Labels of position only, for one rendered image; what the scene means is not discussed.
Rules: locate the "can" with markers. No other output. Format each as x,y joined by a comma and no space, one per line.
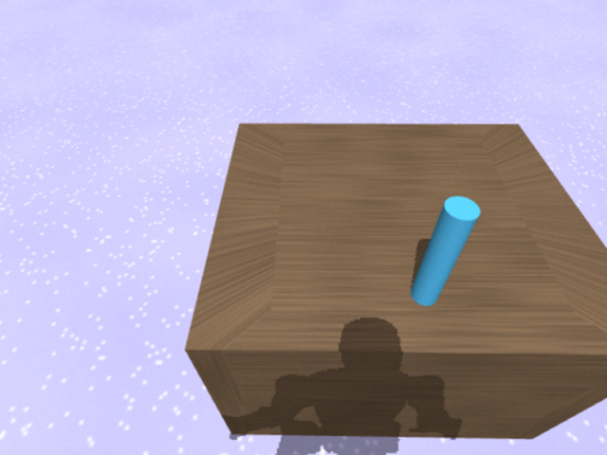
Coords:
455,223

